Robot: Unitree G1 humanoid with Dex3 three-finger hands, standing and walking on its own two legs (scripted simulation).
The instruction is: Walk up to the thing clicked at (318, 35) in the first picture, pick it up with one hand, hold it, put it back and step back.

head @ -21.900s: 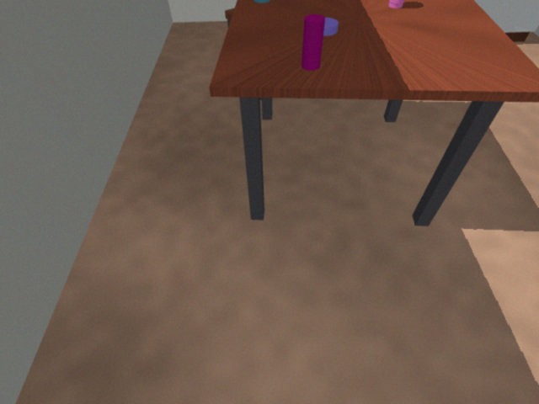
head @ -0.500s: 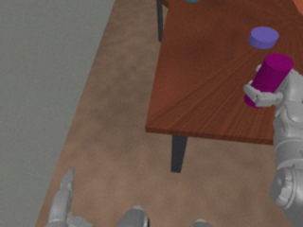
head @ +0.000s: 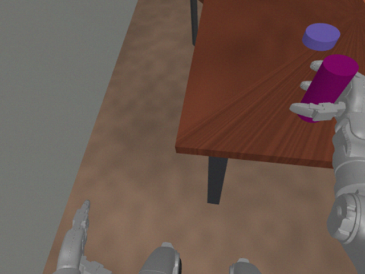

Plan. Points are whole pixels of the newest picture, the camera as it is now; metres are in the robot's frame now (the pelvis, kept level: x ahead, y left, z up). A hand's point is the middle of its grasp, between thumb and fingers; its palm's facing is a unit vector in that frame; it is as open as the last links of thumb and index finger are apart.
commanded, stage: open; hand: right
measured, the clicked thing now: (323, 91) +0.48 -0.22 +0.10
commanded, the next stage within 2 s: withdraw in 0.08 s
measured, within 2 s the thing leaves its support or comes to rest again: neither
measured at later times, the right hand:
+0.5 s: hand (351, 72) +0.49 -0.26 +0.14, palm faces +0.24 +0.97 +0.01, open 17.2 cm
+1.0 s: hand out of the picture +0.43 -0.39 +0.19, palm faces +0.54 +0.78 -0.32, open 17.6 cm
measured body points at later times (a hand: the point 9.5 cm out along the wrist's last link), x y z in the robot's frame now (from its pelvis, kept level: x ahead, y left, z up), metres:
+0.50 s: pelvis +0.01 +0.00 +0.01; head +0.08 -0.02 +0.46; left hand +0.15 +0.27 -0.02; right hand +0.47 -0.31 +0.14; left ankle +0.06 +0.14 -0.68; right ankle +0.00 -0.13 -0.68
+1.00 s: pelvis +0.02 +0.00 +0.04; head +0.08 -0.01 +0.48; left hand +0.17 +0.26 -0.04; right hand +0.40 -0.43 +0.21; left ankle +0.06 +0.14 -0.68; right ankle +0.00 -0.13 -0.68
